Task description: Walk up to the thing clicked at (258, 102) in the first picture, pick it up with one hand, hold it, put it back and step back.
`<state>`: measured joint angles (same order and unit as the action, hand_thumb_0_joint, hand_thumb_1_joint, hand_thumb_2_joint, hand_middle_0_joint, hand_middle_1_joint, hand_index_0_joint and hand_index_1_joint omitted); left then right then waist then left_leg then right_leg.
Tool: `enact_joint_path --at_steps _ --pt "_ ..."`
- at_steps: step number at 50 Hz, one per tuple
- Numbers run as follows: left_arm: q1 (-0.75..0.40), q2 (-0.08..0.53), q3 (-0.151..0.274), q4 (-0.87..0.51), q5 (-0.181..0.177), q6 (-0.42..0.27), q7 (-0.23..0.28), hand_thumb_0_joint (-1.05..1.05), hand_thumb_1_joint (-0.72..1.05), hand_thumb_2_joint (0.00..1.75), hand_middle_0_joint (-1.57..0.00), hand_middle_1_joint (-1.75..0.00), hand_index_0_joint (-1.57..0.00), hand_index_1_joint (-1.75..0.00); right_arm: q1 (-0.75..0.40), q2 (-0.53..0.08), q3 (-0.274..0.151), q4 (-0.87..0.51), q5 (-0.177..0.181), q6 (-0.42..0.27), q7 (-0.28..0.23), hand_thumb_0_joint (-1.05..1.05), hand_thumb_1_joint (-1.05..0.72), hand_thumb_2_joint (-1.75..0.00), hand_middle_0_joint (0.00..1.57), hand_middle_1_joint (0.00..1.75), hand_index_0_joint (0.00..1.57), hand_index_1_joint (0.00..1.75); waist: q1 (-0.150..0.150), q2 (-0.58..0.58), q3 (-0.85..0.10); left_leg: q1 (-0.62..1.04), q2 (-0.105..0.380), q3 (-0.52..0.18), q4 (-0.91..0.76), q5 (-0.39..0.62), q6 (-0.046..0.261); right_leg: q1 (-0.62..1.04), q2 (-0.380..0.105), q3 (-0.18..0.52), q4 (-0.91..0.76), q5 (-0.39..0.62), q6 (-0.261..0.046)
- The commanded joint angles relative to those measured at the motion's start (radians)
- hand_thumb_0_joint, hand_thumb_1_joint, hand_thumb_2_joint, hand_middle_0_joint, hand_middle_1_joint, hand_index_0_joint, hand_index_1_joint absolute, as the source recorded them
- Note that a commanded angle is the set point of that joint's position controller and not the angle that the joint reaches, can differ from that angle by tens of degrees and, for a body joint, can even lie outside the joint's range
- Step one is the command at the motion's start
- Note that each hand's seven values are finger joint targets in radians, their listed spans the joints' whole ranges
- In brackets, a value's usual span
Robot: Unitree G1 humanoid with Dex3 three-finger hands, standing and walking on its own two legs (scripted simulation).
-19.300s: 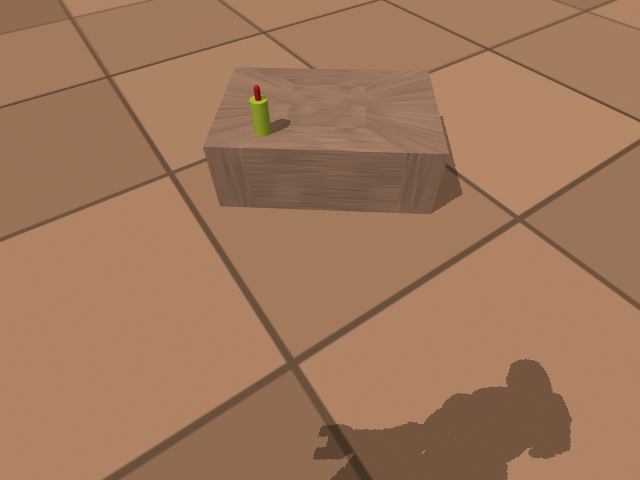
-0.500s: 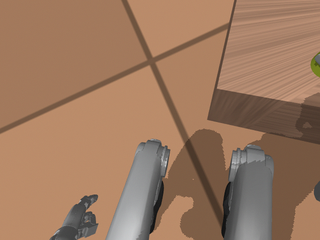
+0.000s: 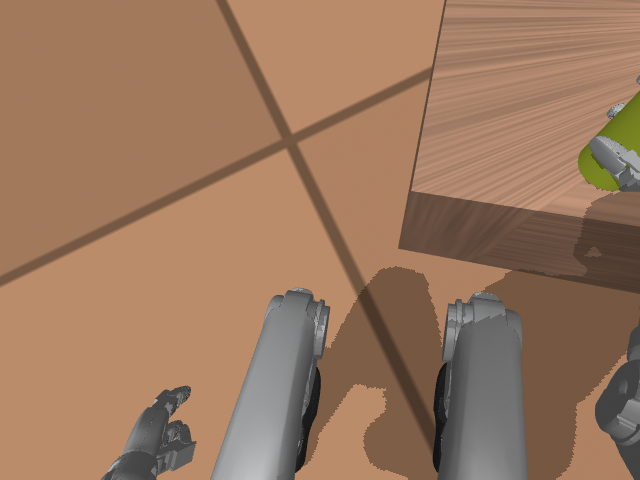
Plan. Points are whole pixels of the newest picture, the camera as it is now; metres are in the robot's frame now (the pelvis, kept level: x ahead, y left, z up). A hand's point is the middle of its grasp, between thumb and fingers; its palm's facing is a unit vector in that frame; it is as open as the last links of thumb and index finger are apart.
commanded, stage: settle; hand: right
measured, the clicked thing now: out of the picture +0.48 -0.30 +0.03
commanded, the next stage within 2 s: lift in 1.40 s
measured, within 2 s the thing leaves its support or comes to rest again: neither
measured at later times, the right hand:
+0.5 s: hand out of the picture +0.48 -0.32 +0.07, palm faces +0.29 +0.96 -0.02, open 9.3 cm
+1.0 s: hand out of the picture +0.49 -0.32 +0.11, palm faces +0.30 +0.95 -0.03, open 9.3 cm
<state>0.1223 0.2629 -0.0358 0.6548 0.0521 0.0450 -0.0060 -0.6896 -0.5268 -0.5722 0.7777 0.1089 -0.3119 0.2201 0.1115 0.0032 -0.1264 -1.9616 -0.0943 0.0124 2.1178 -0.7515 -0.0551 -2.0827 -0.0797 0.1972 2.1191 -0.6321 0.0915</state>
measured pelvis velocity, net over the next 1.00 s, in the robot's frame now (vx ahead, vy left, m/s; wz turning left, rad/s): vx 0.02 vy -0.01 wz -0.04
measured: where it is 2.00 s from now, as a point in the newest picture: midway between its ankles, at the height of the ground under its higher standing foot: (370, 437)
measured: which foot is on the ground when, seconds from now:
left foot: down 0.00-1.00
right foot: down 0.00-1.00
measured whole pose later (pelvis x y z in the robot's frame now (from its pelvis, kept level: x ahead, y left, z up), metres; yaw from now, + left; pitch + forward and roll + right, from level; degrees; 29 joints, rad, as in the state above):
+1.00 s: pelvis +0.02 -0.01 +0.10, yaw -3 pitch +34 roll +6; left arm 0.17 0.25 -0.03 0.65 0.03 0.02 0.00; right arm -0.73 -0.52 -0.54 0.87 0.10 -0.34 0.20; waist 0.12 -0.02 -0.16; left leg -1.67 -0.05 0.00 1.78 -0.71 -0.06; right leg -1.80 -0.08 0.13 1.80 -0.60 0.06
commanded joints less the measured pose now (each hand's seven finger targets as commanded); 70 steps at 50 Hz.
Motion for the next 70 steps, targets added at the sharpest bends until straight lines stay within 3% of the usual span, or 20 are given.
enact_joint_path --at_steps 1,6,8,11,13,17,22,28,31,34,35,40,44,47,51,57,64,70 --pt "0.129 0.201 0.085 -0.046 -0.001 -0.023 0.026 0.00 0.90 0.91 -0.19 -0.29 -0.19 -0.30 -0.501 -0.415 -0.067 -0.398 0.057 -0.124 -0.032 0.00 -0.29 -1.08 1.30 1.26 1.31 1.27 -0.033 -0.290 -0.775 0.328 0.003 0.063 -0.330 0.256 0.087 0.654 -0.001 -0.143 -0.267 0.153 -0.107" --pt "0.142 0.195 0.083 -0.033 -0.007 -0.036 0.035 0.00 0.90 0.91 -0.20 -0.29 -0.19 -0.30 -0.483 -0.381 -0.043 -0.303 0.054 -0.121 -0.030 0.00 -0.29 -1.08 1.31 1.27 1.32 1.27 -0.009 -0.252 -0.717 0.346 0.011 0.063 -0.365 0.282 0.084 0.668 0.000 -0.137 -0.297 0.174 -0.110" --pt "0.137 0.194 0.081 -0.038 -0.014 -0.043 0.036 0.00 0.90 0.92 -0.20 -0.29 -0.19 -0.30 -0.476 -0.362 -0.033 -0.254 0.057 -0.118 -0.020 0.00 -0.29 -1.09 1.31 1.27 1.32 1.28 -0.003 -0.224 -0.687 0.341 0.012 0.064 -0.385 0.244 0.086 0.647 0.003 -0.133 -0.320 0.136 -0.114" --pt "0.136 0.206 0.082 -0.046 -0.020 -0.046 0.032 0.00 0.90 0.91 -0.20 -0.30 -0.19 -0.30 -0.440 -0.359 -0.029 -0.193 0.053 -0.110 -0.003 0.00 -0.28 -1.09 1.30 1.27 1.31 1.27 -0.011 -0.234 -0.646 0.325 0.016 0.070 -0.397 0.204 0.092 0.653 0.008 -0.129 -0.364 0.107 -0.113" --pt "0.148 0.205 0.084 -0.049 -0.020 -0.046 0.028 0.00 0.90 0.91 -0.20 -0.30 -0.19 -0.30 -0.411 -0.349 -0.026 -0.160 0.051 -0.105 0.008 0.00 -0.29 -1.10 1.32 1.28 1.33 1.28 -0.015 -0.226 -0.676 0.365 0.018 0.069 -0.414 0.242 0.091 0.691 0.008 -0.130 -0.372 0.150 -0.112" --pt "0.162 0.211 0.086 -0.068 -0.028 -0.045 0.023 0.00 0.90 0.91 -0.20 -0.30 -0.19 -0.30 -0.440 -0.367 -0.045 -0.203 0.065 -0.105 0.024 0.00 -0.25 -1.09 1.34 1.29 1.35 1.30 -0.018 -0.220 -0.758 0.428 0.022 0.064 -0.431 0.330 0.087 0.766 0.009 -0.123 -0.380 0.249 -0.115" --pt "0.174 0.201 0.088 -0.061 -0.027 -0.048 0.025 0.00 0.91 0.90 -0.19 -0.30 -0.19 -0.30 -0.528 -0.402 -0.059 -0.324 0.070 -0.124 0.008 0.00 -0.27 -1.11 1.33 1.30 1.34 1.31 -0.020 -0.254 -0.821 0.481 0.026 0.049 -0.467 0.377 0.079 0.838 0.009 -0.133 -0.392 0.297 -0.115" --pt "0.160 0.187 0.084 -0.065 -0.021 -0.048 0.028 0.00 0.90 0.91 -0.19 -0.29 -0.19 -0.30 -0.524 -0.417 -0.067 -0.312 0.052 -0.142 -0.030 0.00 -0.27 -1.11 1.30 1.29 1.32 1.29 -0.031 -0.264 -0.787 0.494 0.025 0.040 -0.496 0.356 0.082 0.838 0.011 -0.140 -0.429 0.275 -0.114" --pt "0.167 0.185 0.084 -0.056 -0.019 -0.044 0.028 0.00 0.91 0.90 -0.19 -0.30 -0.19 -0.30 -0.499 -0.356 -0.033 -0.275 0.046 -0.136 -0.031 0.00 -0.28 -1.14 1.31 1.31 1.33 1.32 -0.019 -0.283 -0.776 0.474 0.027 0.047 -0.500 0.371 0.083 0.903 0.008 -0.134 -0.449 0.313 -0.109" --pt "0.177 0.190 0.086 -0.051 -0.016 -0.042 0.024 0.00 0.91 0.90 -0.19 -0.30 -0.19 -0.30 -0.486 -0.352 -0.029 -0.242 0.036 -0.134 -0.027 0.00 -0.26 -1.13 1.31 1.32 1.33 1.32 -0.017 -0.291 -0.766 0.463 0.028 0.052 -0.509 0.374 0.087 0.936 0.005 -0.127 -0.466 0.336 -0.106" --pt "0.170 0.190 0.084 -0.053 -0.019 -0.042 0.024 0.00 0.92 0.90 -0.19 -0.30 -0.19 -0.30 -0.481 -0.347 -0.021 -0.212 0.032 -0.129 -0.026 0.00 -0.27 -1.14 1.32 1.32 1.34 1.33 -0.011 -0.285 -0.731 0.451 0.028 0.055 -0.515 0.346 0.088 0.913 0.008 -0.125 -0.476 0.301 -0.106" --pt "0.180 0.187 0.084 -0.062 -0.021 -0.037 0.019 0.00 0.91 0.90 -0.19 -0.30 -0.19 -0.30 -0.448 -0.347 -0.046 -0.190 0.043 -0.126 -0.015 0.00 -0.23 -1.15 1.31 1.33 1.33 1.33 -0.007 -0.225 -0.744 0.525 0.032 0.052 -0.536 0.407 0.082 0.892 0.011 -0.125 -0.475 0.342 -0.116" --pt "0.168 0.183 0.082 -0.070 -0.025 -0.037 0.016 0.00 0.92 0.90 -0.19 -0.30 -0.19 -0.29 -0.491 -0.342 -0.032 -0.221 0.045 -0.136 -0.012 0.00 -0.25 -1.16 1.29 1.33 1.31 1.33 -0.008 -0.223 -0.731 0.526 0.033 0.050 -0.559 0.342 0.085 0.874 0.015 -0.128 -0.509 0.261 -0.115" --pt "0.171 0.186 0.085 -0.068 -0.021 -0.039 0.018 0.00 0.91 0.89 -0.19 -0.30 -0.19 -0.29 -0.513 -0.341 -0.023 -0.242 0.041 -0.147 -0.017 0.00 -0.28 -1.19 1.31 1.35 1.33 1.35 -0.008 -0.270 -0.743 0.506 0.035 0.050 -0.557 0.339 0.088 0.922 0.016 -0.126 -0.520 0.270 -0.110" --pt "0.175 0.178 0.084 -0.073 -0.019 -0.039 0.021 0.00 0.91 0.90 -0.19 -0.30 -0.19 -0.29 -0.526 -0.361 -0.036 -0.265 0.042 -0.157 -0.036 0.00 -0.26 -1.22 1.28 1.36 1.30 1.36 -0.011 -0.248 -0.764 0.548 0.033 0.045 -0.579 0.349 0.085 0.919 0.016 -0.131 -0.522 0.267 -0.115" --pt "0.176 0.177 0.084 -0.068 -0.018 -0.043 0.026 0.00 0.92 0.89 -0.19 -0.30 -0.19 -0.29 -0.536 -0.325 -0.006 -0.264 0.036 -0.163 -0.048 0.00 -0.31 -1.25 1.30 1.39 1.33 1.39 -0.003 -0.274 -0.752 0.534 0.036 0.049 -0.592 0.332 0.087 0.959 0.017 -0.128 -0.553 0.257 -0.108" --pt "0.187 0.175 0.082 -0.057 -0.016 -0.041 0.026 0.00 0.92 0.90 -0.18 -0.29 -0.19 -0.29 -0.503 -0.324 -0.008 -0.221 0.033 -0.164 -0.057 0.00 -0.30 -1.27 1.32 1.42 1.35 1.42 -0.011 -0.257 -0.752 0.573 0.037 0.047 -0.609 0.379 0.083 0.980 0.016 -0.130 -0.558 0.312 -0.109" --pt "0.191 0.171 0.083 -0.055 -0.015 -0.036 0.019 0.00 0.92 0.89 -0.18 -0.30 -0.19 -0.29 -0.492 -0.305 -0.001 -0.208 0.029 -0.171 -0.053 0.00 -0.28 -1.26 1.33 1.42 1.36 1.42 0.003 -0.245 -0.742 0.581 0.038 0.049 -0.615 0.427 0.080 1.004 0.014 -0.126 -0.553 0.375 -0.111"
